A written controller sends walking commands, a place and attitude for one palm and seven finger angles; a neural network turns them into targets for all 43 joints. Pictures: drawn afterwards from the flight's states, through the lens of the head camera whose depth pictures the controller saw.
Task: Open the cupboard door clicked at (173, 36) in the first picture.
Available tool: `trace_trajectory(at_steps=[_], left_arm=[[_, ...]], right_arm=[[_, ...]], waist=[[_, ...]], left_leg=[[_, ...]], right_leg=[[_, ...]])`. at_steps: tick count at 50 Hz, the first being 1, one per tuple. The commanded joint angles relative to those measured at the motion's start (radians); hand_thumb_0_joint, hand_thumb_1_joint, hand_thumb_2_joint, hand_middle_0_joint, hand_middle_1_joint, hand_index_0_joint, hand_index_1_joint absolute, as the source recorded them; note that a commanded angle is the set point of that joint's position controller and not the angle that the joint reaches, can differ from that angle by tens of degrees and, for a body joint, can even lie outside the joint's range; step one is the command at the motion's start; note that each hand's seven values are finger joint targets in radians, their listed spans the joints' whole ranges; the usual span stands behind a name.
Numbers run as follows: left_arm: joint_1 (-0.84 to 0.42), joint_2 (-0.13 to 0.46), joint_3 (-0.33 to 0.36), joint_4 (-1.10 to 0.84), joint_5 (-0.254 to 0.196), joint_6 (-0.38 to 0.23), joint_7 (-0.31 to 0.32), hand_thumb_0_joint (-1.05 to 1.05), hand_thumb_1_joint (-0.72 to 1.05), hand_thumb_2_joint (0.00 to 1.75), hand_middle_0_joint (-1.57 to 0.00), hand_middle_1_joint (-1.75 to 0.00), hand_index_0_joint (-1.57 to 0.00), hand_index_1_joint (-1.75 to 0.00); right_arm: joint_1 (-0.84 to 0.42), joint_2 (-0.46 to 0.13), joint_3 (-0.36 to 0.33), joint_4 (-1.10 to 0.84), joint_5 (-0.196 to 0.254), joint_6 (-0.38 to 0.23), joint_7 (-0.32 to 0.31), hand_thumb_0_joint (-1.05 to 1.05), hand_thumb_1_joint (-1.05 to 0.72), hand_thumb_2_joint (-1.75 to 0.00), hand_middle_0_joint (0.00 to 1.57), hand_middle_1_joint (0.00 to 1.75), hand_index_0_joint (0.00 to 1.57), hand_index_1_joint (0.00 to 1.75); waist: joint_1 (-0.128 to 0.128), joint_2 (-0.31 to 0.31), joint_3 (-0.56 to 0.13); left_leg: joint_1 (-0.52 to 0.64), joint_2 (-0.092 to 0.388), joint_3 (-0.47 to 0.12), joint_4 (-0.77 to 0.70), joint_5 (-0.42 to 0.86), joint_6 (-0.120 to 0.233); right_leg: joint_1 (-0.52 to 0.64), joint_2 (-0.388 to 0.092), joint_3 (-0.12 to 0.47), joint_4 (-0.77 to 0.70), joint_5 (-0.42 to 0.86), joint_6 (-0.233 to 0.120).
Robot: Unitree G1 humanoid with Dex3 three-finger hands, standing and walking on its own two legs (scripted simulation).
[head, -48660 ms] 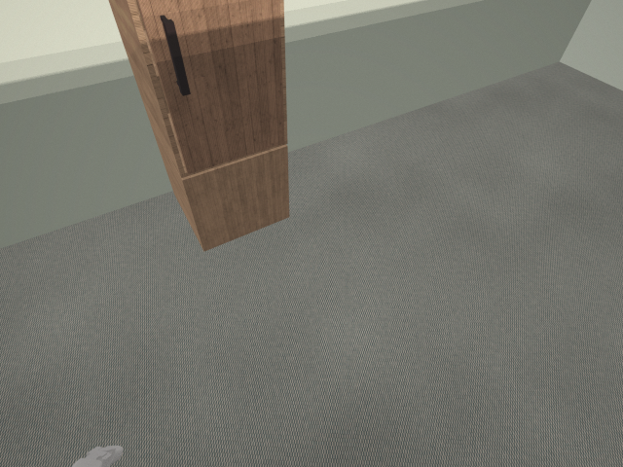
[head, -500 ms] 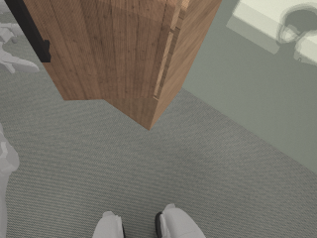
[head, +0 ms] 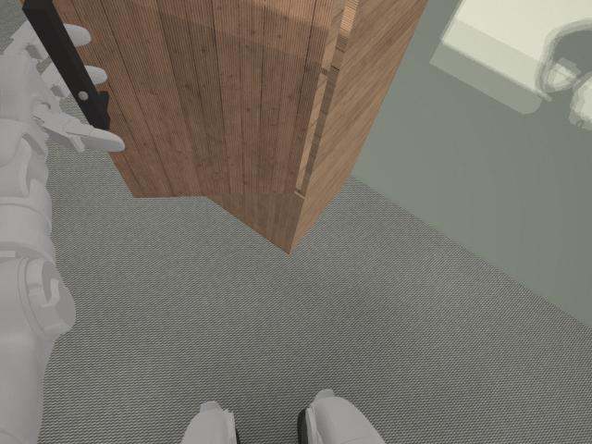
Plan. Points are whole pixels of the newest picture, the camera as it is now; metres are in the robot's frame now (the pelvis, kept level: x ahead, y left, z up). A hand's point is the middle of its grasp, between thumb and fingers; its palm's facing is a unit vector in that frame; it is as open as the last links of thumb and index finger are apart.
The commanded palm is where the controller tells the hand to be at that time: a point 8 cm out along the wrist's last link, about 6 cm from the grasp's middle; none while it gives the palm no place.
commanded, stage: slide the fingers in behind the handle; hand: left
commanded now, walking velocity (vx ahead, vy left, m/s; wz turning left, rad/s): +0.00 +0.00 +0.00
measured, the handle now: (77, 62) +0.59 +0.22 +0.10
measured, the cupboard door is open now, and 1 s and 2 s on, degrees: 41 41 55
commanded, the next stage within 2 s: close the thumb around the handle in 0.58 s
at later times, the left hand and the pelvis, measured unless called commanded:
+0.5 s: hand (89, 99) +0.53 +0.20 +0.10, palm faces -0.02 -1.00 -0.02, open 14.1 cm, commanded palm +0.51 +0.24 +0.09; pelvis +0.00 -0.01 +0.00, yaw +0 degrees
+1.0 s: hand (86, 98) +0.53 +0.20 +0.10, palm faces -0.03 -1.00 -0.01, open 11.1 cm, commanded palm +0.51 +0.24 +0.09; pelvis +0.00 +0.00 +0.00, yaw +0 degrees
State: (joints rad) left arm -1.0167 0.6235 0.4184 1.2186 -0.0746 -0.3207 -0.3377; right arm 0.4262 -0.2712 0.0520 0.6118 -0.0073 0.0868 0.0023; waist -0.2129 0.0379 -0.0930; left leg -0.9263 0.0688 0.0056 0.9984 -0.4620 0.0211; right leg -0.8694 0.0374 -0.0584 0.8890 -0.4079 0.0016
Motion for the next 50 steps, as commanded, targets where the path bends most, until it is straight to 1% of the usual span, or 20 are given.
trace_trajectory(at_steps=[1,4,6,9,11,13,14,16,18,20,22,25,29,31,33,34,42,45,47,50], left_arm=[[-0.445,0.258,0.022,-0.211,-0.017,-0.06,0.02,0.0,-0.5,0.3,-0.3,-1.2,-0.3,-1.2],[-0.466,0.265,0.032,-0.222,-0.017,-0.076,0.026,0.0,-0.5,0.3,-0.3,-1.2,-0.3,-1.2],[-0.443,0.259,0.027,-0.189,-0.019,-0.074,0.025,0.0,-0.5,0.3,-0.3,-1.2,-0.3,-1.2],[-0.462,0.222,0.003,-0.225,-0.018,-0.089,0.024,0.0,-0.5,0.3,-0.3,-1.2,-0.3,-1.2],[-0.434,0.264,0.033,-0.211,-0.017,-0.087,0.025,0.0,-0.5,0.3,-0.3,-1.2,-0.3,-1.2],[-0.437,0.226,0.006,-0.218,-0.017,-0.095,0.021,0.0,-0.5,0.3,-0.3,-1.2,-0.3,-1.2],[-0.457,0.218,-0.003,-0.207,-0.02,-0.09,0.022,0.0,-0.5,0.3,-0.3,-1.2,-0.3,-1.2],[-0.455,0.238,0.009,-0.205,-0.019,-0.088,0.023,0.0,-0.5,0.3,-0.3,-1.2,-0.3,-1.2],[-0.458,0.234,0.01,-0.22,-0.019,-0.094,0.022,0.0,-0.5,0.3,-0.3,-1.2,-0.3,-1.2],[-0.47,0.24,0.008,-0.206,-0.019,-0.088,0.021,0.0,-0.5,0.3,-0.3,-1.2,-0.3,-1.2],[-0.463,0.23,0.01,-0.227,-0.026,-0.097,0.021,0.0,-0.5,0.3,-0.3,-1.2,-0.3,-1.2],[-0.465,0.211,-0.008,-0.216,-0.027,-0.089,0.02,0.0,-0.5,0.3,-0.3,-1.2,-0.3,-1.2],[-0.461,0.256,0.024,-0.198,-0.022,-0.086,0.022,0.0,-0.5,0.3,-0.3,-1.2,-0.3,-1.2],[-0.464,0.204,-0.013,-0.199,-0.024,-0.083,0.02,0.0,-0.5,0.3,-0.3,-1.2,-0.3,-1.2],[-0.462,0.26,0.034,-0.208,-0.023,-0.091,0.025,0.0,-0.5,0.3,-0.3,-1.2,-0.3,-1.2],[-0.452,0.235,0.013,-0.188,-0.02,-0.086,0.023,0.0,-0.5,0.3,-0.3,-1.2,-0.3,-1.2],[-0.463,0.263,0.035,-0.184,-0.025,-0.081,0.022,0.0,-0.05,0.49,-0.33,-1.25,-0.33,-1.25],[-0.48,0.232,0.001,-0.17,-0.015,-0.078,0.022,0.0,0.12,0.56,-0.34,-1.27,-0.34,-1.27],[-0.493,0.256,0.021,-0.18,-0.019,-0.084,0.025,0.0,0.23,0.61,-0.35,-1.28,-0.35,-1.28],[-0.509,0.242,0.007,-0.194,-0.015,-0.085,0.023,0.0,0.4,0.68,-0.36,-1.3,-0.36,-1.3]], right_arm=[[0.198,-0.194,-0.071,-0.035,-0.003,-0.005,-0.017,0.0,-0.9,-0.9,0.2,0.3,0.2,0.3],[0.197,-0.191,-0.071,-0.032,-0.005,-0.011,-0.018,0.0,-0.9,-0.9,0.2,0.3,0.2,0.3],[0.194,-0.192,-0.071,-0.031,-0.002,-0.013,-0.018,0.0,-0.9,-0.9,0.2,0.3,0.2,0.3],[0.195,-0.187,-0.073,-0.028,-0.005,-0.019,-0.017,0.0,-0.9,-0.9,0.2,0.3,0.2,0.3],[0.196,-0.193,-0.073,-0.028,-0.004,-0.018,-0.017,0.0,-0.9,-0.9,0.2,0.3,0.2,0.3],[0.193,-0.188,-0.075,-0.026,-0.004,-0.017,-0.017,0.0,-0.9,-0.9,0.2,0.3,0.2,0.3],[0.193,-0.19,-0.073,-0.019,-0.003,-0.017,-0.017,0.0,-0.9,-0.9,0.2,0.3,0.2,0.3],[0.194,-0.194,-0.075,-0.021,-0.002,-0.018,-0.019,0.0,-0.9,-0.9,0.2,0.3,0.2,0.3],[0.197,-0.192,-0.076,-0.017,-0.004,-0.02,-0.019,0.0,-0.9,-0.9,0.2,0.3,0.2,0.3],[0.197,-0.193,-0.073,-0.013,-0.003,-0.02,-0.02,0.0,-0.9,-0.9,0.2,0.3,0.2,0.3],[0.198,-0.191,-0.075,-0.017,-0.005,-0.022,-0.02,0.0,-0.9,-0.9,0.2,0.3,0.2,0.3],[0.195,-0.191,-0.075,-0.014,-0.003,-0.021,-0.019,0.0,-0.9,-0.9,0.2,0.3,0.2,0.3],[0.196,-0.195,-0.074,-0.014,-0.004,-0.019,-0.023,0.0,-0.9,-0.9,0.2,0.3,0.2,0.3],[0.194,-0.191,-0.075,-0.015,-0.003,-0.021,-0.021,0.0,-0.9,-0.9,0.2,0.3,0.2,0.3],[0.201,-0.196,-0.075,-0.016,-0.006,-0.021,-0.021,0.0,-0.9,-0.9,0.2,0.3,0.2,0.3],[0.198,-0.193,-0.074,-0.016,-0.005,-0.02,-0.021,0.0,-0.9,-0.9,0.2,0.3,0.2,0.3],[0.202,-0.197,-0.071,-0.02,-0.006,-0.021,-0.022,0.0,-0.9,-0.9,0.2,0.3,0.2,0.3],[0.2,-0.194,-0.071,-0.015,-0.006,-0.022,-0.022,0.0,-0.9,-0.9,0.2,0.3,0.2,0.3],[0.204,-0.198,-0.071,-0.015,-0.007,-0.024,-0.024,0.0,-0.9,-0.9,0.2,0.3,0.2,0.3],[0.205,-0.197,-0.071,-0.012,-0.009,-0.027,-0.022,0.0,-0.9,-0.9,0.2,0.3,0.2,0.3]], waist=[[-0.005,0.143,-0.477],[-0.001,0.153,-0.494],[-0.007,0.113,-0.459],[-0.004,0.159,-0.506],[0.008,0.146,-0.505],[0.003,0.157,-0.512],[-0.012,0.142,-0.48],[-0.007,0.131,-0.482],[0.0,0.165,-0.519],[-0.009,0.144,-0.484],[0.0,0.164,-0.499],[-0.011,0.156,-0.489],[-0.006,0.14,-0.481],[-0.015,0.141,-0.467],[0.002,0.159,-0.508],[-0.005,0.148,-0.492],[-0.006,0.133,-0.484],[-0.016,0.157,-0.47],[-0.018,0.135,-0.478],[-0.015,0.18,-0.503]], left_leg=[[0.419,-0.036,-0.058,-0.085,0.475,0.011],[0.42,-0.038,-0.059,-0.08,0.477,0.009],[0.382,-0.039,-0.051,-0.083,0.439,0.013],[0.43,-0.039,-0.056,-0.079,0.472,0.01],[0.409,-0.04,-0.052,-0.082,0.471,0.009],[0.431,-0.038,-0.056,-0.079,0.482,0.008],[0.425,-0.036,-0.059,-0.081,0.463,0.01],[0.408,-0.039,-0.056,-0.086,0.442,0.011],[0.44,-0.038,-0.06,-0.082,0.474,0.008],[0.419,-0.037,-0.06,-0.084,0.455,0.01],[0.443,-0.038,-0.062,-0.085,0.479,0.009],[0.435,-0.038,-0.058,-0.084,0.473,0.009],[0.414,-0.037,-0.058,-0.083,0.469,0.01],[0.423,-0.037,-0.06,-0.085,0.459,0.01],[0.443,-0.036,-0.066,-0.084,0.492,0.006],[0.436,-0.036,-0.065,-0.081,0.49,0.007],[0.417,-0.035,-0.066,-0.078,0.475,0.01],[0.426,-0.034,-0.069,-0.077,0.463,0.006],[0.423,-0.032,-0.074,-0.077,0.454,0.009],[0.458,-0.03,-0.081,-0.075,0.481,0.001]], right_leg=[[0.158,0.033,0.017,-0.076,0.376,-0.014],[0.165,0.031,0.02,-0.068,0.383,-0.015],[0.179,0.032,0.025,-0.078,0.375,-0.013],[0.165,0.03,0.023,-0.069,0.385,-0.016],[0.195,0.03,0.027,-0.07,0.398,-0.017],[0.171,0.031,0.024,-0.067,0.395,-0.017],[0.15,0.032,0.021,-0.072,0.376,-0.015],[0.172,0.031,0.026,-0.077,0.37,-0.016],[0.164,0.03,0.025,-0.069,0.382,-0.017],[0.155,0.031,0.024,-0.074,0.368,-0.015],[0.161,0.032,0.021,-0.07,0.378,-0.021],[0.153,0.031,0.023,-0.076,0.38,-0.015],[0.164,0.029,0.024,-0.072,0.385,-0.015],[0.144,0.03,0.02,-0.076,0.368,-0.015],[0.158,0.03,0.02,-0.065,0.382,-0.018],[0.145,0.03,0.019,-0.067,0.379,-0.017],[0.148,0.032,0.019,-0.064,0.368,-0.019],[0.112,0.031,0.017,-0.066,0.344,-0.016],[0.12,0.031,0.016,-0.064,0.333,-0.018],[0.098,0.031,0.011,-0.059,0.333,-0.019]])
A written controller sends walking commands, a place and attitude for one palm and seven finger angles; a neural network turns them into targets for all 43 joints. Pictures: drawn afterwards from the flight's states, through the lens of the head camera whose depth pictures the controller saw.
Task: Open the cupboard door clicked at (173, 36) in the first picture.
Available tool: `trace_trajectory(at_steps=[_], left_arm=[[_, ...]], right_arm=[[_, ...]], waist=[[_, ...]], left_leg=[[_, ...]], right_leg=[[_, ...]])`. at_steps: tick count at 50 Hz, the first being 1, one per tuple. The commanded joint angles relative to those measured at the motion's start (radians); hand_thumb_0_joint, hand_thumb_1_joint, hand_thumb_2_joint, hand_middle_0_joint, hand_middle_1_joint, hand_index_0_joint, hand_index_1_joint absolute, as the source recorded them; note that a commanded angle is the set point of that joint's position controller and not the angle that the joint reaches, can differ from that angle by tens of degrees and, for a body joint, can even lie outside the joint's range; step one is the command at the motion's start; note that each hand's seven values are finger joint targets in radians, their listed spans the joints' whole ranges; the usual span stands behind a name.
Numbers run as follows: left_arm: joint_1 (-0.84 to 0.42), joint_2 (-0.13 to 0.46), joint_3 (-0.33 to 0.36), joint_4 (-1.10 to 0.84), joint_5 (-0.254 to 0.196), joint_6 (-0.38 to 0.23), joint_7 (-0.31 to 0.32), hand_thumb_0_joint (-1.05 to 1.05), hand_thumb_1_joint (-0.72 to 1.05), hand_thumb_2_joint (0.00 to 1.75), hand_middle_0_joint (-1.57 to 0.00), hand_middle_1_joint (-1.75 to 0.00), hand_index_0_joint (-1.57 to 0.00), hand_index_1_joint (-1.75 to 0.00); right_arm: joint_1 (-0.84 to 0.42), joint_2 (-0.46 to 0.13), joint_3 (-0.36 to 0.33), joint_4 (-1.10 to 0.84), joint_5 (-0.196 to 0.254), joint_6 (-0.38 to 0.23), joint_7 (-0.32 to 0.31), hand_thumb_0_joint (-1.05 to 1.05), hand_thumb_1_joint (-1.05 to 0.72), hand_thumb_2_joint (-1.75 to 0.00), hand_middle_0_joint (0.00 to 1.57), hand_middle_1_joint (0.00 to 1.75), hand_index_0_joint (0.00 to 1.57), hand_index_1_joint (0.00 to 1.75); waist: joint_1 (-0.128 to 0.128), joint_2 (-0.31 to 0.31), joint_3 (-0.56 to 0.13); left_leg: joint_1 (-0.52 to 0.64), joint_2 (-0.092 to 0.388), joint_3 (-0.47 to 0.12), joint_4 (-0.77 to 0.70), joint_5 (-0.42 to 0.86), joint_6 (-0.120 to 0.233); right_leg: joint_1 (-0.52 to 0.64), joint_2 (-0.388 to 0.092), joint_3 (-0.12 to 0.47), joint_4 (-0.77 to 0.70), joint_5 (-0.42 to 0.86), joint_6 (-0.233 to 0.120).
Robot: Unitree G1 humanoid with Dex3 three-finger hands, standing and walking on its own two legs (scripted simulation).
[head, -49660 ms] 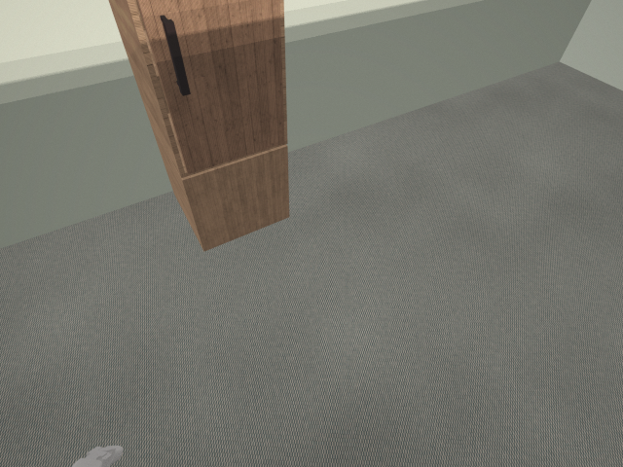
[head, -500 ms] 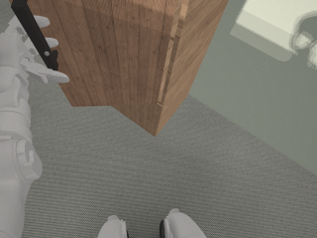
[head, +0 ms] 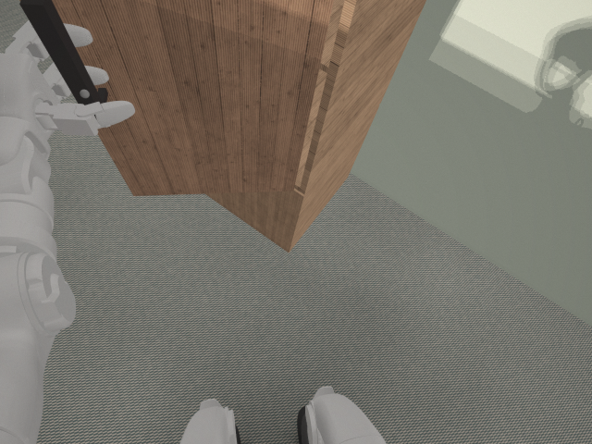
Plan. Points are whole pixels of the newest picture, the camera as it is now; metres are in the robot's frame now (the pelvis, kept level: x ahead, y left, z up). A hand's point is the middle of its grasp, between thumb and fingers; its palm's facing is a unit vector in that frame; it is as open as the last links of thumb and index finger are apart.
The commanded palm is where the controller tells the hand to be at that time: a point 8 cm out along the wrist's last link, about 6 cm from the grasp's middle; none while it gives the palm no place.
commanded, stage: close the thumb around the handle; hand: left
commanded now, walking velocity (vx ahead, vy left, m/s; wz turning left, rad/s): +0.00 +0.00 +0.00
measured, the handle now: (76, 58) +0.60 +0.22 +0.10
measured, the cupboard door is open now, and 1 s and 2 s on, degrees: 41 55 69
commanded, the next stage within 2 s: pull the door open along its arc in 0.38 s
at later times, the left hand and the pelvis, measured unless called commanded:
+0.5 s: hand (88, 91) +0.54 +0.20 +0.10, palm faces -0.03 -1.00 -0.01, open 5.7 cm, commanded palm +0.52 +0.24 +0.09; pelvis +0.00 +0.00 +0.00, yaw +0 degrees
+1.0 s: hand (98, 146) +0.46 +0.18 +0.10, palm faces -0.05 -1.00 +0.00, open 6.1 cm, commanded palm +0.43 +0.23 +0.09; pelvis +0.02 +0.00 +0.02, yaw -1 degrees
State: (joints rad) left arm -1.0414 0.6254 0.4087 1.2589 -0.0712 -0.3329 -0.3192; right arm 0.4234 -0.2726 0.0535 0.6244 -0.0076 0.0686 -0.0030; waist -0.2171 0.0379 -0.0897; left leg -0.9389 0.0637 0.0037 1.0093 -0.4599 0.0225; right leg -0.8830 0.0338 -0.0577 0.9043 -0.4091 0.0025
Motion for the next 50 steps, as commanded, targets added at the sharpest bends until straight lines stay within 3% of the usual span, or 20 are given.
trace_trajectory(at_steps=[1,2,5,9,12,15,18,20,21,24,25,28,33,39,42,45,46,48,49,50], left_arm=[[-0.464,0.244,0.026,-0.225,-0.02,-0.069,0.004,0.0,0.45,0.71,-0.37,-1.3,-0.37,-1.3],[-0.456,0.265,0.048,-0.23,-0.025,-0.072,0.006,0.0,0.51,0.73,-0.37,-1.31,-0.37,-1.31],[-0.436,0.246,0.033,-0.224,-0.022,-0.061,0.003,0.0,0.68,0.8,-0.38,-1.33,-0.38,-1.33],[-0.462,0.223,0.017,-0.236,-0.022,-0.062,0.012,0.0,0.9,0.9,-0.4,-1.35,-0.4,-1.35],[-0.454,0.208,0.009,-0.237,-0.023,-0.064,0.016,0.0,0.9,0.9,-0.4,-1.35,-0.4,-1.35],[-0.474,0.236,0.017,-0.219,-0.012,-0.061,0.02,0.0,0.9,0.9,-0.4,-1.35,-0.4,-1.35],[-0.448,0.233,0.024,-0.217,-0.012,-0.064,0.025,0.0,0.9,0.9,-0.4,-1.35,-0.4,-1.35],[-0.468,0.233,0.016,-0.202,-0.01,-0.057,0.026,0.0,0.9,0.9,-0.4,-1.35,-0.4,-1.35],[-0.478,0.22,-0.003,-0.203,-0.006,-0.055,0.024,0.0,0.9,0.9,-0.4,-1.35,-0.4,-1.35],[-0.484,0.232,0.012,-0.222,-0.006,-0.062,0.026,0.0,0.9,0.9,-0.4,-1.35,-0.4,-1.35],[-0.484,0.262,0.03,-0.228,-0.003,-0.064,0.024,0.0,0.9,0.9,-0.4,-1.35,-0.4,-1.35],[-0.385,0.235,0.029,-0.209,-0.015,-0.06,0.013,0.0,0.9,0.9,-0.4,-1.35,-0.4,-1.35],[-0.255,0.225,0.049,-0.296,-0.046,-0.06,-0.005,0.0,0.9,0.9,-0.4,-1.35,-0.4,-1.35],[0.007,0.149,0.041,-0.443,-0.098,-0.047,-0.012,0.0,0.9,0.9,-0.4,-1.35,-0.4,-1.35],[0.165,0.092,0.022,-0.562,-0.124,-0.04,-0.008,0.0,0.9,0.9,-0.4,-1.35,-0.4,-1.35],[0.315,0.022,-0.011,-0.68,-0.153,-0.03,0.0,0.0,0.9,0.9,-0.4,-1.35,-0.4,-1.35],[0.322,-0.009,-0.035,-0.716,-0.159,-0.026,0.007,0.0,0.9,0.9,-0.4,-1.35,-0.4,-1.35],[0.249,-0.016,-0.042,-0.731,-0.155,-0.023,0.032,0.0,0.9,0.9,-0.4,-1.35,-0.4,-1.35],[0.206,-0.052,0.085,-0.738,-0.21,-0.012,0.184,0.0,0.9,0.9,-0.4,-1.35,-0.4,-1.35],[0.204,-0.151,-0.007,-0.709,-0.178,0.001,0.261,0.0,0.9,0.9,-0.4,-1.35,-0.4,-1.35]], right_arm=[[0.207,-0.197,-0.074,-0.025,-0.009,-0.008,-0.017,0.0,-0.9,-0.9,0.2,0.3,0.2,0.3],[0.214,-0.198,-0.073,-0.027,-0.011,-0.008,-0.017,0.0,-0.9,-0.9,0.2,0.3,0.2,0.3],[0.21,-0.196,-0.073,-0.031,-0.008,-0.005,-0.015,0.0,-0.9,-0.9,0.2,0.3,0.2,0.3],[0.211,-0.196,-0.076,-0.026,-0.009,-0.003,-0.014,0.0,-0.9,-0.9,0.2,0.3,0.2,0.3],[0.215,-0.196,-0.075,-0.029,-0.011,-0.006,-0.013,0.0,-0.9,-0.9,0.2,0.3,0.2,0.3],[0.216,-0.2,-0.076,-0.022,-0.01,-0.004,-0.015,0.0,-0.9,-0.9,0.2,0.3,0.2,0.3],[0.217,-0.196,-0.074,-0.024,-0.012,-0.005,-0.013,0.0,-0.9,-0.9,0.2,0.3,0.2,0.3],[0.214,-0.199,-0.073,-0.022,-0.011,-0.004,-0.015,0.0,-0.9,-0.9,0.2,0.3,0.2,0.3],[0.213,-0.197,-0.072,-0.024,-0.009,-0.004,-0.015,0.0,-0.9,-0.9,0.2,0.3,0.2,0.3],[0.218,-0.197,-0.074,-0.021,-0.012,-0.007,-0.017,0.0,-0.9,-0.9,0.2,0.3,0.2,0.3],[0.217,-0.199,-0.075,-0.02,-0.012,-0.006,-0.018,0.0,-0.9,-0.9,0.2,0.3,0.2,0.3],[0.209,-0.195,-0.073,-0.037,-0.008,-0.006,-0.015,0.0,-0.9,-0.9,0.2,0.3,0.2,0.3],[0.186,-0.191,-0.079,-0.07,-0.002,0.003,-0.009,0.0,-0.9,-0.9,0.2,0.3,0.2,0.3],[0.143,-0.18,-0.094,-0.121,0.016,0.015,0.003,0.0,-0.9,-0.9,0.2,0.3,0.2,0.3],[0.111,-0.169,-0.101,-0.152,0.026,0.012,0.01,0.0,-0.9,-0.9,0.2,0.3,0.2,0.3],[0.066,-0.155,-0.105,-0.174,0.035,0.003,0.019,0.0,-0.9,-0.9,0.2,0.3,0.2,0.3],[0.052,-0.15,-0.106,-0.178,0.039,0.001,0.019,0.0,-0.9,-0.9,0.2,0.3,0.2,0.3],[0.047,-0.149,-0.107,-0.16,0.038,-0.003,0.012,0.0,-0.9,-0.9,0.2,0.3,0.2,0.3],[0.021,-0.116,-0.106,-0.153,0.029,-0.019,0.009,0.0,-0.9,-0.9,0.2,0.3,0.2,0.3],[0.018,-0.116,-0.105,-0.138,0.025,-0.032,0.014,0.0,-0.9,-0.9,0.2,0.3,0.2,0.3]], waist=[[-0.008,0.165,-0.503],[-0.003,0.152,-0.513],[0.002,0.16,-0.5],[-0.009,0.166,-0.485],[-0.011,0.153,-0.486],[-0.017,0.149,-0.47],[-0.003,0.175,-0.493],[-0.02,0.134,-0.453],[-0.022,0.142,-0.45],[-0.018,0.152,-0.498],[-0.011,0.167,-0.506],[0.01,0.133,-0.503],[0.055,0.145,-0.541],[0.106,0.077,-0.527],[0.137,0.088,-0.528],[0.158,0.062,-0.474],[0.149,0.062,-0.453],[0.127,0.049,-0.41],[0.194,0.0,-0.37],[0.15,0.016,-0.335]], left_leg=[[0.466,-0.025,-0.076,-0.085,0.48,0.001],[0.463,-0.026,-0.077,-0.085,0.493,0.003],[0.453,-0.027,-0.071,-0.089,0.492,0.001],[0.47,-0.023,-0.08,-0.09,0.481,-0.002],[0.471,-0.025,-0.081,-0.094,0.484,0.001],[0.46,-0.023,-0.084,-0.097,0.455,0.0],[0.478,-0.023,-0.084,-0.091,0.494,-0.004],[0.436,-0.024,-0.079,-0.091,0.449,0.002],[0.427,-0.026,-0.078,-0.094,0.436,0.003],[0.46,-0.024,-0.082,-0.087,0.47,0.001],[0.461,-0.025,-0.081,-0.084,0.479,0.0],[0.436,-0.03,-0.068,-0.09,0.468,0.003],[0.455,-0.033,-0.048,-0.105,0.516,0.001],[0.452,-0.036,-0.024,-0.139,0.585,0.007],[0.474,-0.039,-0.011,-0.156,0.637,0.007],[0.477,-0.037,-0.001,-0.181,0.649,0.006],[0.477,-0.038,0.003,-0.185,0.648,0.006],[0.482,-0.038,-0.002,-0.186,0.62,0.004],[0.413,-0.047,-0.004,-0.193,0.567,-0.008],[0.419,-0.046,-0.003,-0.198,0.531,-0.016]], right_leg=[[0.116,0.035,0.011,-0.077,0.337,-0.02],[0.134,0.037,0.011,-0.073,0.35,-0.021],[0.139,0.036,0.01,-0.078,0.358,-0.019],[0.102,0.036,0.005,-0.081,0.328,-0.019],[0.106,0.038,0.005,-0.079,0.33,-0.022],[0.092,0.036,0.005,-0.083,0.304,-0.019],[0.095,0.036,0.004,-0.075,0.323,-0.022],[0.095,0.035,0.008,-0.083,0.31,-0.017],[0.098,0.034,0.009,-0.083,0.305,-0.018],[0.101,0.034,0.008,-0.076,0.323,-0.018],[0.109,0.033,0.012,-0.075,0.332,-0.019],[0.147,0.035,0.011,-0.077,0.345,-0.019],[0.223,0.037,0.013,-0.075,0.413,-0.02],[0.335,0.036,0.014,-0.089,0.515,-0.018],[0.386,0.031,0.016,-0.096,0.561,-0.022],[0.42,0.026,0.015,-0.108,0.584,-0.02],[0.42,0.024,0.015,-0.112,0.591,-0.017],[0.393,0.023,0.015,-0.117,0.576,-0.014],[0.395,0.025,-0.002,-0.127,0.533,-0.011],[0.359,0.024,-0.004,-0.125,0.492,-0.007]])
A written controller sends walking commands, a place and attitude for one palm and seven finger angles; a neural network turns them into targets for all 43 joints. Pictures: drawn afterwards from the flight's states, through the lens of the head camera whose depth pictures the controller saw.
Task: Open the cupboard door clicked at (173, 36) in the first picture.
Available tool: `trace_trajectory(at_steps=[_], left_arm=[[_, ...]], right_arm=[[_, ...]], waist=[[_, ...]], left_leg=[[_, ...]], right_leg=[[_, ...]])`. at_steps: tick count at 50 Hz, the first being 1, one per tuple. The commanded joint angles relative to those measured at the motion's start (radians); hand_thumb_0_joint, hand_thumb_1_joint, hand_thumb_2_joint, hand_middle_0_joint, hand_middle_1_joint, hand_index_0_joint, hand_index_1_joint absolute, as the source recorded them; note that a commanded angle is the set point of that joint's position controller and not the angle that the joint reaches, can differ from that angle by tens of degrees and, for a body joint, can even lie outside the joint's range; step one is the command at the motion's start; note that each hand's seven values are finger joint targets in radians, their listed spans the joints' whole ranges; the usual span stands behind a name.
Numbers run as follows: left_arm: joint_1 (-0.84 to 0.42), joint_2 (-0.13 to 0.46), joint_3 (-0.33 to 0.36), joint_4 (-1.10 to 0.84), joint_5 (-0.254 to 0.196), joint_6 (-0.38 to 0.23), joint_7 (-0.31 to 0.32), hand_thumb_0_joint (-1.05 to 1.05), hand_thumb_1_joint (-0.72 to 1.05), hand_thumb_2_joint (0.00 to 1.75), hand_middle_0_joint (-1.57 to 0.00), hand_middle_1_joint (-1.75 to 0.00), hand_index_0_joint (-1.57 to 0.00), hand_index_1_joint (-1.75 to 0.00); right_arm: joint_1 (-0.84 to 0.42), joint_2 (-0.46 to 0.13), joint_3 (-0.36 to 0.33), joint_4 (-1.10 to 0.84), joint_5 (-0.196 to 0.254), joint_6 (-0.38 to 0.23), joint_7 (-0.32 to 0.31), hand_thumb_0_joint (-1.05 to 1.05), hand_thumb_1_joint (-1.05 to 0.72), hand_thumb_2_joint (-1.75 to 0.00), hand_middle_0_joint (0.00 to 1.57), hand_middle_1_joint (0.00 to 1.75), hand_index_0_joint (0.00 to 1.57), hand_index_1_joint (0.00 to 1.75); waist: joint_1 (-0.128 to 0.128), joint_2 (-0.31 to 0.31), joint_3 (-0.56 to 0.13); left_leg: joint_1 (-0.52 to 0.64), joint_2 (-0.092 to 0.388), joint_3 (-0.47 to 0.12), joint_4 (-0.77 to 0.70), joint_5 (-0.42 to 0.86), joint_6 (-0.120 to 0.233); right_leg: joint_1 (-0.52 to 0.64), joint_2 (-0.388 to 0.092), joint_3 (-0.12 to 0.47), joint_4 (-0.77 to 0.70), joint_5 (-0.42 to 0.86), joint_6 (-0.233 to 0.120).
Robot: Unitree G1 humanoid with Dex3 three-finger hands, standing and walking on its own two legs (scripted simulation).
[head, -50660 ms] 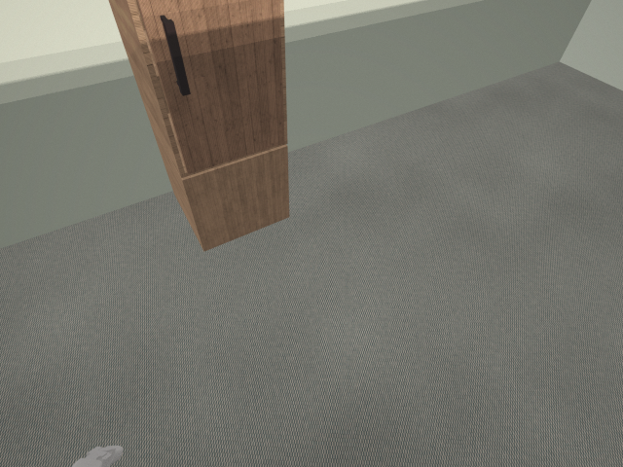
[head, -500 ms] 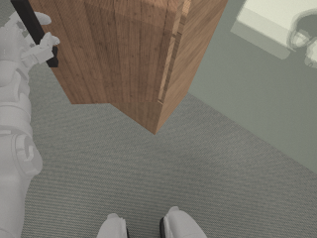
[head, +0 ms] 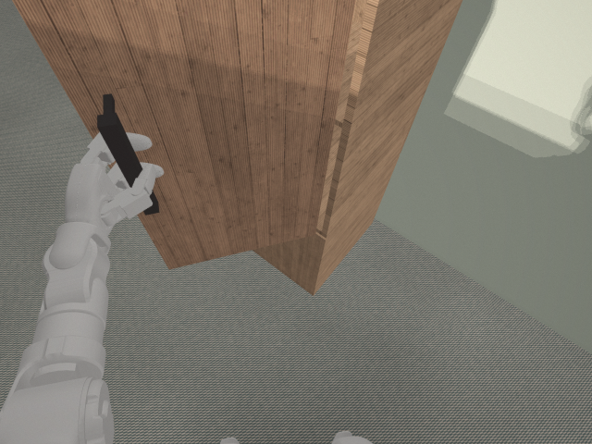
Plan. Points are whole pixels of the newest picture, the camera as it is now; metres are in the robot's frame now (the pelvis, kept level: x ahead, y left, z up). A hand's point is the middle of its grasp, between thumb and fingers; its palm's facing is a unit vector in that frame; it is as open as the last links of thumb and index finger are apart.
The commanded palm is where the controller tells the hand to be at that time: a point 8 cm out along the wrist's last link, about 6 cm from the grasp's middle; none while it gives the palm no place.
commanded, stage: pull the door open along its arc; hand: left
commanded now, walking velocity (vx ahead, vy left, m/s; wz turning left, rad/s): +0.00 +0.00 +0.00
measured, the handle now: (132, 160) +0.49 +0.21 +0.08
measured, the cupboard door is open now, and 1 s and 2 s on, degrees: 55 69 88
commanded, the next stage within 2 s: open thumb and fingers to let go in 1.34 s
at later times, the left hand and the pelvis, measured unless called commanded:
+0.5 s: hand (160, 185) +0.45 +0.17 +0.08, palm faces +0.45 -0.89 -0.01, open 5.7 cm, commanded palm +0.40 +0.20 +0.08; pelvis -0.03 -0.02 -0.01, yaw +3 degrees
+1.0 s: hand (180, 230) +0.37 +0.13 +0.08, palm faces +0.38 -0.93 +0.03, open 6.0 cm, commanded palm +0.30 +0.16 +0.08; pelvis -0.01 -0.01 +0.01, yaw +1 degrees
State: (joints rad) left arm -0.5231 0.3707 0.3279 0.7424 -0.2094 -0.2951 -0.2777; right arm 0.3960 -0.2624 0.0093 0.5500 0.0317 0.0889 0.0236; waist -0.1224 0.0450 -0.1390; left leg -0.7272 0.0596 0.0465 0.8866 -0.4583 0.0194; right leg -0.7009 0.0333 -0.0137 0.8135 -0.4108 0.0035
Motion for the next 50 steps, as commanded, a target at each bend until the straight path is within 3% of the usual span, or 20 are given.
trace_trajectory(at_steps=[1,3,5,7,8,10,12,15,18,22,25,26,29,34,37,44,45,48,50], left_arm=[[-0.357,0.082,0.073,-0.178,-0.014,-0.033,0.285,0.0,0.9,0.9,-0.4,-1.35,-0.4,-1.35],[-0.492,0.068,0.078,-0.144,0.049,-0.045,0.417,0.0,0.9,0.9,-0.4,-1.35,-0.4,-1.35],[-0.545,0.014,0.057,-0.115,0.12,-0.056,0.536,0.0,0.9,0.9,-0.4,-1.35,-0.4,-1.35],[-0.603,0.013,0.035,-0.14,0.23,-0.08,0.656,0.0,0.9,0.9,-0.4,-1.35,-0.4,-1.35],[-0.599,-0.021,-0.002,-0.114,0.267,-0.087,0.684,0.0,0.9,0.9,-0.4,-1.35,-0.4,-1.35],[-0.646,-0.04,-0.041,-0.092,0.295,-0.109,0.696,0.0,0.9,0.9,-0.4,-1.35,-0.4,-1.35],[-0.692,-0.034,-0.053,-0.066,0.293,-0.13,0.678,0.0,0.9,0.9,-0.4,-1.35,-0.4,-1.35],[-0.742,-0.004,-0.036,-0.028,0.265,-0.157,0.642,0.0,0.9,0.9,-0.4,-1.35,-0.4,-1.35],[-0.754,0.009,-0.019,0.041,0.238,-0.174,0.62,0.0,0.9,0.9,-0.4,-1.35,-0.4,-1.35],[-0.771,0.037,0.01,0.101,0.222,-0.199,0.614,0.0,0.9,0.9,-0.4,-1.35,-0.4,-1.35],[-0.773,0.053,0.012,0.127,0.231,-0.217,0.607,0.0,0.9,0.9,-0.4,-1.35,-0.4,-1.35],[-0.751,0.054,0.021,0.135,0.228,-0.221,0.606,0.0,0.9,0.9,-0.4,-1.35,-0.4,-1.35],[-0.687,0.047,0.024,0.109,0.22,-0.236,0.598,0.0,0.9,0.9,-0.4,-1.35,-0.4,-1.35],[-0.532,-0.008,0.006,0.034,0.189,-0.226,0.592,0.0,0.9,0.9,-0.4,-1.35,-0.4,-1.35],[-0.411,-0.075,-0.031,-0.036,0.174,-0.21,0.598,0.0,0.9,0.9,-0.4,-1.35,-0.4,-1.35],[-0.111,-0.243,-0.178,-0.315,0.164,-0.148,0.635,0.0,0.9,0.9,-0.4,-1.35,-0.4,-1.35],[-0.071,-0.261,-0.197,-0.347,0.167,-0.136,0.642,0.0,0.9,0.9,-0.4,-1.35,-0.4,-1.35],[0.039,-0.316,-0.26,-0.485,0.185,-0.108,0.665,0.0,0.9,0.9,-0.4,-1.35,-0.4,-1.35],[0.127,-0.369,-0.318,-0.551,0.195,-0.079,0.677,0.0,0.9,0.9,-0.4,-1.35,-0.4,-1.35]], right_arm=[[0.052,-0.125,-0.064,-0.042,-0.021,-0.062,-0.011,0.0,-0.9,-0.9,0.2,0.3,0.2,0.3],[0.057,-0.119,-0.065,-0.001,-0.044,-0.076,-0.012,0.0,-0.9,-0.9,0.2,0.3,0.2,0.3],[0.048,-0.104,-0.063,0.018,-0.069,-0.088,-0.006,0.0,-0.9,-0.9,0.2,0.3,0.2,0.3],[0.051,-0.101,-0.067,0.024,-0.097,-0.091,0.001,0.0,-0.9,-0.9,0.2,0.3,0.2,0.3],[0.043,-0.097,-0.07,0.026,-0.103,-0.092,0.004,0.0,-0.9,-0.9,0.2,0.3,0.2,0.3],[0.04,-0.1,-0.075,0.039,-0.108,-0.095,0.004,0.0,-0.9,-0.9,0.2,0.3,0.2,0.3],[0.047,-0.104,-0.074,0.046,-0.109,-0.097,-0.002,0.0,-0.9,-0.9,0.2,0.3,0.2,0.3],[0.035,-0.104,-0.07,0.055,-0.101,-0.102,-0.015,0.0,-0.9,-0.9,0.2,0.3,0.2,0.3],[0.041,-0.103,-0.063,0.071,-0.096,-0.107,-0.023,0.0,-0.9,-0.9,0.2,0.3,0.2,0.3],[0.062,-0.11,-0.063,0.085,-0.097,-0.11,-0.024,0.0,-0.9,-0.9,0.2,0.3,0.2,0.3],[0.077,-0.115,-0.066,0.097,-0.098,-0.11,-0.021,0.0,-0.9,-0.9,0.2,0.3,0.2,0.3],[0.083,-0.116,-0.067,0.096,-0.099,-0.109,-0.019,0.0,-0.9,-0.9,0.2,0.3,0.2,0.3],[0.088,-0.118,-0.073,0.087,-0.097,-0.106,-0.014,0.0,-0.9,-0.9,0.2,0.3,0.2,0.3],[0.076,-0.12,-0.08,0.066,-0.088,-0.101,-0.003,0.0,-0.9,-0.9,0.2,0.3,0.2,0.3],[0.06,-0.117,-0.083,0.047,-0.084,-0.105,0.005,0.0,-0.9,-0.9,0.2,0.3,0.2,0.3],[-0.015,-0.099,-0.086,-0.007,-0.072,-0.114,0.02,0.0,-0.9,-0.9,0.2,0.3,0.2,0.3],[-0.027,-0.097,-0.085,-0.014,-0.071,-0.114,0.021,0.0,-0.9,-0.9,0.2,0.3,0.2,0.3],[-0.071,-0.082,-0.081,-0.043,-0.071,-0.115,0.023,0.0,-0.9,-0.9,0.2,0.3,0.2,0.3],[-0.099,-0.074,-0.077,-0.064,-0.071,-0.114,0.025,0.0,-0.9,-0.9,0.2,0.3,0.2,0.3]], waist=[[0.046,-0.003,-0.271],[0.024,-0.002,-0.296],[0.028,0.038,-0.327],[0.02,0.022,-0.388],[0.013,0.035,-0.413],[-0.009,0.012,-0.425],[-0.025,-0.022,-0.431],[-0.02,-0.012,-0.431],[-0.022,0.003,-0.382],[-0.029,-0.033,-0.364],[-0.027,-0.005,-0.363],[-0.02,-0.026,-0.36],[0.001,-0.003,-0.398],[0.028,-0.014,-0.392],[0.045,-0.026,-0.369],[0.083,-0.022,-0.328],[0.082,-0.05,-0.307],[0.1,-0.032,-0.286],[0.102,-0.076,-0.256]], left_leg=[[0.199,-0.04,-0.051,-0.069,0.506,-0.017],[0.196,-0.042,-0.059,-0.048,0.486,-0.019],[0.188,-0.048,-0.061,-0.03,0.464,-0.025],[0.196,-0.047,-0.07,-0.012,0.484,-0.021],[0.203,-0.049,-0.066,-0.005,0.47,-0.022],[0.209,-0.049,-0.065,-0.003,0.433,-0.02],[0.197,-0.051,-0.065,-0.008,0.398,-0.011],[0.176,-0.057,-0.057,-0.022,0.338,-0.007],[0.145,-0.059,-0.053,-0.037,0.284,-0.004],[0.107,-0.064,-0.051,-0.049,0.235,0.004],[0.11,-0.062,-0.051,-0.058,0.23,0.002],[0.103,-0.064,-0.049,-0.063,0.223,0.004],[0.127,-0.064,-0.041,-0.07,0.26,0.003],[0.149,-0.06,-0.03,-0.092,0.286,0.001],[0.166,-0.059,-0.027,-0.109,0.298,-0.001],[0.256,-0.045,-0.022,-0.136,0.412,-0.01],[0.261,-0.041,-0.026,-0.141,0.419,-0.01],[0.29,-0.038,-0.029,-0.151,0.455,-0.013],[0.292,-0.034,-0.032,-0.154,0.474,-0.016]], right_leg=[[0.149,0.021,-0.051,-0.027,0.464,-0.009],[0.119,0.012,-0.042,-0.008,0.441,-0.008],[0.09,0.003,-0.04,0.013,0.404,-0.013],[0.076,0.001,-0.04,0.036,0.4,-0.014],[0.068,-0.001,-0.036,0.037,0.398,-0.014],[0.07,0.0,-0.031,0.023,0.388,-0.013],[0.093,0.002,-0.025,0.009,0.387,-0.012],[0.127,0.0,-0.01,-0.012,0.367,-0.011],[0.121,-0.001,-0.007,-0.034,0.328,-0.011],[0.137,-0.001,0.0,-0.055,0.287,-0.008],[0.125,-0.003,-0.003,-0.055,0.271,-0.01],[0.136,-0.001,-0.003,-0.061,0.264,-0.009],[0.167,0.001,-0.003,-0.06,0.297,-0.013],[0.208,0.008,-0.009,-0.076,0.322,-0.018],[0.226,0.011,-0.018,-0.088,0.329,-0.022],[0.256,0.01,-0.045,-0.082,0.405,-0.029],[0.256,0.009,-0.05,-0.083,0.404,-0.028],[0.27,0.003,-0.054,-0.076,0.42,-0.031],[0.285,-0.002,-0.061,-0.074,0.436,-0.03]])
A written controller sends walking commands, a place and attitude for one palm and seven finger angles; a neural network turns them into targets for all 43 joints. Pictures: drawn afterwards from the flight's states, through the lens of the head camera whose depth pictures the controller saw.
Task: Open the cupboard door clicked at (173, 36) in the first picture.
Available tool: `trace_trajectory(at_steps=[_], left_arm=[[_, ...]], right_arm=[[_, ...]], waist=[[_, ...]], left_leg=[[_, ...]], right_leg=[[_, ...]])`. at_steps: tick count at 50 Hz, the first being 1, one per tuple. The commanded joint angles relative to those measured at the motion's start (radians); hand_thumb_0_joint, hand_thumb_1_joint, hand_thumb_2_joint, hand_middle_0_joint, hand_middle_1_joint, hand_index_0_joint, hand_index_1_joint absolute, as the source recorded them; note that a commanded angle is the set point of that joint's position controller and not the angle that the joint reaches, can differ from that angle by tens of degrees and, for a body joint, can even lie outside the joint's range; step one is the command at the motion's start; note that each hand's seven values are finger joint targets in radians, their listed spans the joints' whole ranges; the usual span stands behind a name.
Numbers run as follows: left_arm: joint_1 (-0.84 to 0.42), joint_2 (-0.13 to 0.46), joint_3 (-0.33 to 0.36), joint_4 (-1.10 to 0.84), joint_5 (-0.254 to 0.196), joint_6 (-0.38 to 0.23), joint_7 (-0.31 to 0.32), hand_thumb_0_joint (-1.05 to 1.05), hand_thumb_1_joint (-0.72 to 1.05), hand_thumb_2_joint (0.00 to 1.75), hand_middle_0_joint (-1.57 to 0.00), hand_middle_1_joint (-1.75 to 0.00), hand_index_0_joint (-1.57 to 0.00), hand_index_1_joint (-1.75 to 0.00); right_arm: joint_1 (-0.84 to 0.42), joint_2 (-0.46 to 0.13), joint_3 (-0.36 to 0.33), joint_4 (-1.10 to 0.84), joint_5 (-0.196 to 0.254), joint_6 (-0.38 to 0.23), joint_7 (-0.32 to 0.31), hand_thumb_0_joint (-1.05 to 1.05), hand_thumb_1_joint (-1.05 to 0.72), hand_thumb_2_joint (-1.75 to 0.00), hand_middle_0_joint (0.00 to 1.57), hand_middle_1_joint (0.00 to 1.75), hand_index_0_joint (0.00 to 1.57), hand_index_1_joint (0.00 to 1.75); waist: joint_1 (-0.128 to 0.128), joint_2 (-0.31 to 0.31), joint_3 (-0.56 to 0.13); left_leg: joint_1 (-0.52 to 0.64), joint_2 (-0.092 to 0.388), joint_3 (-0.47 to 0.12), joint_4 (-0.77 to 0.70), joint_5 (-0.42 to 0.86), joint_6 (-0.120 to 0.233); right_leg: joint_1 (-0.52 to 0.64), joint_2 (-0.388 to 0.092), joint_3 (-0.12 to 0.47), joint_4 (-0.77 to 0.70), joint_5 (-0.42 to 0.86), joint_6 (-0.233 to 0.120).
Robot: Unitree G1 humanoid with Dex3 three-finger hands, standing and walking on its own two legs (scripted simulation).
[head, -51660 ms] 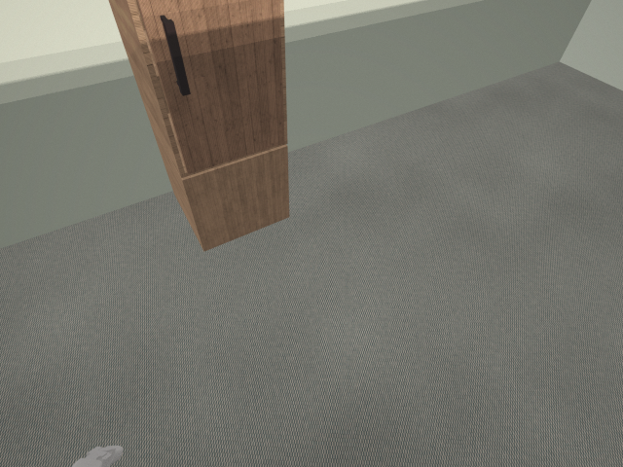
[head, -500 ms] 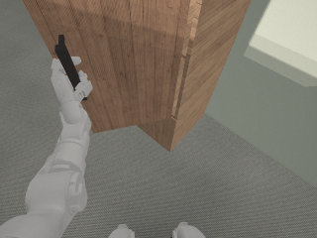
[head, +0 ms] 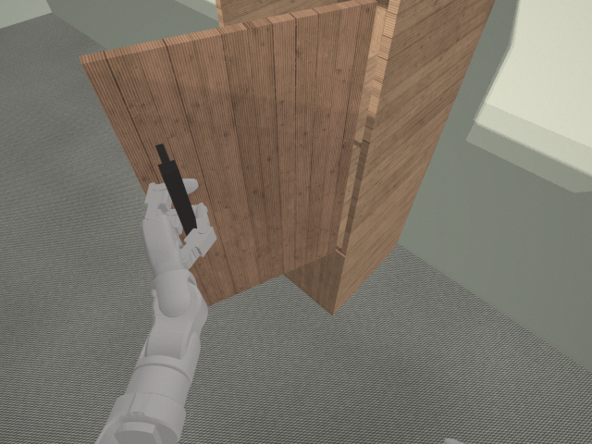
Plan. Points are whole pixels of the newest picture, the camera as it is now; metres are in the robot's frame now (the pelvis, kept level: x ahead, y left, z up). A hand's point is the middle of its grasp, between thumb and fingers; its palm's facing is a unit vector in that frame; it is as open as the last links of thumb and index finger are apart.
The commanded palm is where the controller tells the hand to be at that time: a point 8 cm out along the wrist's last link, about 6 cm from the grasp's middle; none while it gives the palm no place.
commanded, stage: pull the door open along its arc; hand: left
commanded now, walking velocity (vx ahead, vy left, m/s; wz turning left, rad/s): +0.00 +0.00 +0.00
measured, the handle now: (181, 203) +0.44 +0.17 +0.07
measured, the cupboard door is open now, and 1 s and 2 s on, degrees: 69 88 90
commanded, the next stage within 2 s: open thumb and fingers to let go in 0.34 s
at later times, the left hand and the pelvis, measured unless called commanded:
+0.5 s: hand (255, 271) +0.32 +0.06 +0.07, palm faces +0.36 -0.93 -0.02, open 6.0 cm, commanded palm +0.28 +0.11 +0.07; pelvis +0.01 -0.02 -0.01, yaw +4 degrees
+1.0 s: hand (256, 270) +0.32 +0.06 +0.07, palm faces +0.36 -0.93 +0.00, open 13.1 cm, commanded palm +0.28 +0.10 +0.07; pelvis -0.02 -0.03 +0.00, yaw +3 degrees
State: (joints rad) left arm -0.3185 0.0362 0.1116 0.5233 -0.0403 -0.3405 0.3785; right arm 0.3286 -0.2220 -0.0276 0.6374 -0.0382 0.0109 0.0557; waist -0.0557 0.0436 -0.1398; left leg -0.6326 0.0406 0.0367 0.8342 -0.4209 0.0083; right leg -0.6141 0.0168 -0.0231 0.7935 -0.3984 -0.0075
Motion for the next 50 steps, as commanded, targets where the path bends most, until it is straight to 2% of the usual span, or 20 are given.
trace_trajectory(at_steps=[1,3,4,6,9,12,13,17,19,22,24,27,30,33,37,39,42,44,47,50], left_arm=[[-0.047,-0.058,-0.128,-0.392,0.032,-0.023,0.028,0.0,0.9,0.9,-0.4,-1.35,-0.4,-1.35],[0.011,-0.086,-0.173,-0.472,0.057,0.002,0.05,0.0,0.9,0.9,-0.4,-1.35,-0.4,-1.35],[0.063,-0.125,-0.216,-0.5,0.071,0.02,0.061,0.0,0.9,0.9,-0.4,-1.35,-0.4,-1.35],[0.113,-0.159,-0.264,-0.553,0.094,0.052,0.083,0.0,0.9,0.9,-0.4,-1.35,-0.4,-1.35],[0.19,-0.213,-0.343,-0.644,0.137,0.098,0.119,0.0,0.9,0.9,-0.4,-1.35,-0.4,-1.35],[0.314,-0.26,-0.415,-0.71,0.179,0.145,0.146,0.0,0.9,0.9,-0.4,-1.35,-0.4,-1.35],[0.352,-0.285,-0.44,-0.753,0.171,0.156,0.146,0.0,0.9,0.9,-0.4,-1.35,-0.4,-1.35],[0.198,-0.244,-0.395,-0.712,0.159,0.195,0.178,0.0,0.9,0.9,-0.4,-1.35,-0.4,-1.35],[0.094,-0.212,-0.356,-0.677,0.159,0.194,0.192,0.0,0.9,0.9,-0.4,-1.35,-0.4,-1.35],[0.072,-0.212,-0.347,-0.619,0.158,0.186,0.184,0.0,0.9,0.9,-0.4,-1.35,-0.4,-1.35],[0.052,-0.2,-0.343,-0.61,0.155,0.173,0.169,0.0,0.76,0.84,-0.39,-1.34,-0.39,-1.34],[0.054,-0.161,-0.304,-0.577,0.143,0.154,0.141,0.0,0.55,0.75,-0.38,-1.31,-0.38,-1.31],[0.007,-0.164,-0.291,-0.571,0.119,0.129,0.119,0.0,0.34,0.66,-0.36,-1.29,-0.36,-1.29],[0.035,-0.156,-0.274,-0.547,0.1,0.107,0.106,0.0,0.13,0.57,-0.35,-1.27,-0.35,-1.27],[-0.013,-0.128,-0.25,-0.513,0.098,0.08,0.109,0.0,-0.15,0.45,-0.32,-1.24,-0.32,-1.24],[-0.058,-0.136,-0.255,-0.485,0.102,0.067,0.117,0.0,-0.29,0.39,-0.32,-1.22,-0.32,-1.22],[-0.119,-0.1,-0.224,-0.456,0.099,0.047,0.123,0.0,-0.5,0.3,-0.3,-1.2,-0.3,-1.2],[-0.125,-0.125,-0.239,-0.427,0.094,0.04,0.126,0.0,-0.5,0.3,-0.3,-1.2,-0.3,-1.2],[-0.148,-0.117,-0.227,-0.39,0.093,0.031,0.13,0.0,-0.5,0.3,-0.27,-1.05,-0.27,-1.05],[-0.141,-0.106,-0.209,-0.38,0.087,0.022,0.132,0.0,-0.5,0.3,-0.25,-0.9,-0.25,-0.9]], right_arm=[[-0.051,-0.108,-0.039,-0.165,-0.002,-0.035,-0.006,0.0,-0.9,-0.9,0.2,0.3,0.2,0.3],[-0.08,-0.095,-0.033,-0.187,-0.004,-0.033,-0.007,0.0,-0.9,-0.9,0.2,0.3,0.2,0.3],[-0.093,-0.087,-0.029,-0.197,-0.006,-0.03,-0.005,0.0,-0.9,-0.9,0.2,0.3,0.2,0.3],[-0.112,-0.081,-0.026,-0.213,-0.009,-0.022,-0.006,0.0,-0.9,-0.9,0.2,0.3,0.2,0.3],[-0.138,-0.064,-0.022,-0.239,-0.014,-0.008,-0.01,0.0,-0.9,-0.9,0.2,0.3,0.2,0.3],[-0.154,-0.05,-0.017,-0.263,-0.014,0.005,-0.005,0.0,-0.9,-0.9,0.2,0.3,0.2,0.3],[-0.168,-0.043,-0.013,-0.271,-0.009,0.008,-0.002,0.0,-0.9,-0.9,0.2,0.3,0.2,0.3],[-0.191,-0.043,0.001,-0.248,-0.013,0.028,-0.027,0.0,-0.9,-0.9,0.2,0.3,0.2,0.3],[-0.206,-0.042,0.004,-0.228,-0.021,0.035,-0.042,0.0,-0.9,-0.9,0.2,0.3,0.2,0.3],[-0.202,-0.04,0.004,-0.215,-0.026,0.036,-0.054,0.0,-0.9,-0.9,0.2,0.3,0.2,0.3],[-0.201,-0.04,0.002,-0.213,-0.027,0.036,-0.059,0.0,-0.9,-0.9,0.2,0.3,0.2,0.3],[-0.196,-0.044,0.0,-0.204,-0.026,0.035,-0.071,0.0,-0.9,-0.9,0.2,0.3,0.2,0.3],[-0.198,-0.043,0.0,-0.196,-0.024,0.024,-0.077,0.0,-0.9,-0.9,0.2,0.3,0.2,0.3],[-0.193,-0.046,-0.002,-0.196,-0.024,0.009,-0.076,0.0,-0.9,-0.9,0.2,0.3,0.2,0.3],[-0.19,-0.055,-0.003,-0.184,-0.022,-0.007,-0.075,0.0,-0.9,-0.9,0.2,0.3,0.2,0.3],[-0.196,-0.057,-0.004,-0.174,-0.022,-0.013,-0.076,0.0,-0.9,-0.9,0.2,0.3,0.2,0.3],[-0.194,-0.061,-0.006,-0.161,-0.021,-0.024,-0.078,0.0,-0.9,-0.9,0.2,0.3,0.2,0.3],[-0.201,-0.059,-0.006,-0.16,-0.02,-0.03,-0.077,0.0,-0.9,-0.9,0.2,0.3,0.2,0.3],[-0.194,-0.065,-0.009,-0.154,-0.021,-0.037,-0.076,0.0,-0.9,-0.9,0.2,0.3,0.2,0.3],[-0.195,-0.063,-0.009,-0.155,-0.019,-0.038,-0.073,0.0,-0.9,-0.9,0.2,0.3,0.2,0.3]], waist=[[0.041,-0.058,-0.259],[0.05,-0.053,-0.257],[0.05,-0.054,-0.237],[0.046,-0.084,-0.224],[0.044,-0.089,-0.227],[0.048,-0.077,-0.229],[0.049,-0.057,-0.234],[0.029,-0.082,-0.178],[0.024,-0.074,-0.19],[0.031,-0.102,-0.212],[0.031,-0.097,-0.223],[0.037,-0.153,-0.235],[0.035,-0.124,-0.232],[0.044,-0.14,-0.238],[0.037,-0.156,-0.195],[0.025,-0.137,-0.174],[0.027,-0.15,-0.18],[0.027,-0.127,-0.186],[0.027,-0.148,-0.186],[0.037,-0.13,-0.203]], left_leg=[[0.21,-0.017,-0.02,-0.101,0.441,-0.005],[0.225,-0.017,-0.024,-0.1,0.459,-0.006],[0.228,-0.014,-0.027,-0.102,0.47,-0.008],[0.23,-0.015,-0.032,-0.095,0.472,-0.009],[0.241,-0.016,-0.035,-0.079,0.494,-0.007],[0.252,-0.016,-0.042,-0.063,0.54,-0.005],[0.259,-0.015,-0.042,-0.062,0.548,-0.006],[0.222,-0.029,-0.053,-0.051,0.456,-0.01],[0.206,-0.038,-0.051,-0.04,0.405,-0.01],[0.193,-0.045,-0.048,-0.039,0.383,-0.007],[0.187,-0.048,-0.043,-0.035,0.367,-0.005],[0.165,-0.052,-0.043,-0.041,0.336,-0.002],[0.169,-0.054,-0.037,-0.046,0.303,-0.001],[0.155,-0.055,-0.035,-0.054,0.29,-0.001],[0.128,-0.057,-0.036,-0.063,0.226,0.0],[0.128,-0.058,-0.031,-0.062,0.191,0.004],[0.113,-0.061,-0.032,-0.064,0.151,0.005],[0.121,-0.062,-0.028,-0.069,0.143,0.006],[0.12,-0.06,-0.031,-0.073,0.141,0.008],[0.124,-0.061,-0.024,-0.077,0.151,0.007]], right_leg=[[0.204,0.012,-0.05,-0.053,0.429,-0.019],[0.213,0.007,-0.049,-0.045,0.435,-0.023],[0.211,0.004,-0.055,-0.043,0.433,-0.024],[0.212,0.001,-0.056,-0.04,0.439,-0.024],[0.218,-0.003,-0.057,-0.031,0.467,-0.025],[0.232,-0.003,-0.058,-0.024,0.505,-0.03],[0.241,-0.005,-0.061,-0.023,0.512,-0.031],[0.211,-0.006,-0.057,-0.031,0.491,-0.029],[0.194,-0.014,-0.045,-0.028,0.47,-0.026],[0.206,-0.019,-0.035,-0.034,0.468,-0.021],[0.211,-0.026,-0.023,-0.038,0.478,-0.017],[0.239,-0.036,-0.004,-0.057,0.484,-0.008],[0.234,-0.042,0.008,-0.071,0.462,-0.002],[0.253,-0.048,0.018,-0.08,0.466,0.003],[0.228,-0.051,0.03,-0.11,0.361,0.006],[0.189,-0.051,0.035,-0.124,0.287,0.005],[0.185,-0.055,0.057,-0.148,0.199,0.005],[0.175,-0.052,0.051,-0.147,0.178,0.002],[0.168,-0.045,0.042,-0.146,0.158,-0.001],[0.179,-0.042,0.037,-0.138,0.18,-0.003]])
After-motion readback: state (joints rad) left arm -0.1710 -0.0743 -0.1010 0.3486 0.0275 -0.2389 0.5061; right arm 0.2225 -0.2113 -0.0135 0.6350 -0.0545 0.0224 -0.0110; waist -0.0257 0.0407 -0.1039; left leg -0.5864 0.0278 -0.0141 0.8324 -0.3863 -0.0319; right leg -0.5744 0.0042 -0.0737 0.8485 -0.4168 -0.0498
